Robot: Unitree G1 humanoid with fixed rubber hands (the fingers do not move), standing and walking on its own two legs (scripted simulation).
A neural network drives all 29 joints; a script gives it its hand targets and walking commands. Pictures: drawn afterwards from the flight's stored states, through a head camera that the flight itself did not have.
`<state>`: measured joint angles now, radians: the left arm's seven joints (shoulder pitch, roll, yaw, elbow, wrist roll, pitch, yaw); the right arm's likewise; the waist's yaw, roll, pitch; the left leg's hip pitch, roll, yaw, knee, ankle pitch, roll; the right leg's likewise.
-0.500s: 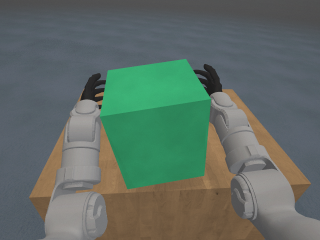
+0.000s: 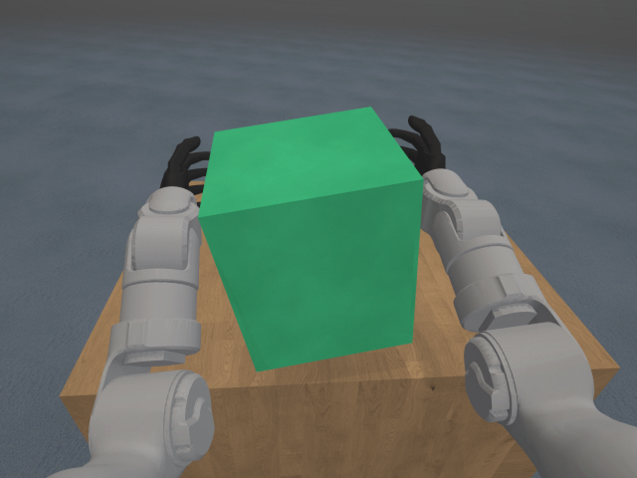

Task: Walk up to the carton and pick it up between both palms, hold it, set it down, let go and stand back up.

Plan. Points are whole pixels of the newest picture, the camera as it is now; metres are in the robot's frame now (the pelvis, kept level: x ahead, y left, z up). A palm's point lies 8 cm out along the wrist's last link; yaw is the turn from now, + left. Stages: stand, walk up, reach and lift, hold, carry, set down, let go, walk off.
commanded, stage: hold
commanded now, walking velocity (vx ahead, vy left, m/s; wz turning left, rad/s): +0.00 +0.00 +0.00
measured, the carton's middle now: (314, 238) +0.39 -0.01 +0.19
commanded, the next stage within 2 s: none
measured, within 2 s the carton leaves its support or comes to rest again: neither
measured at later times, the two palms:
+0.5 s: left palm (172, 188) +0.37 +0.15 +0.27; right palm (436, 162) +0.37 -0.15 +0.30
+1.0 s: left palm (174, 180) +0.38 +0.15 +0.28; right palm (436, 160) +0.38 -0.15 +0.30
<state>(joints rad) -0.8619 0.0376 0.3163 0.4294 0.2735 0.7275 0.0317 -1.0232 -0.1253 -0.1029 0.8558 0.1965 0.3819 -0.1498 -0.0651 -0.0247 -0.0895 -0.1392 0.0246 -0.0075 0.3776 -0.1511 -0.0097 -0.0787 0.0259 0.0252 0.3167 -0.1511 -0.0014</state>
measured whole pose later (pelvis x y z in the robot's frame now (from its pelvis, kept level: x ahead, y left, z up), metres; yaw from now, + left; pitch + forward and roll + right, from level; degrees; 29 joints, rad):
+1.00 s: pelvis +0.01 +0.00 +0.00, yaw +0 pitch -4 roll -1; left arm -0.89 0.06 0.31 0.40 0.25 0.85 0.00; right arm -1.06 -0.17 -0.01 0.81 0.31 0.54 -0.21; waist -0.07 -0.01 -0.15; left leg -0.14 0.02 -0.01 0.38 -0.16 -0.01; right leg -0.08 0.03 0.03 0.32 -0.16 0.00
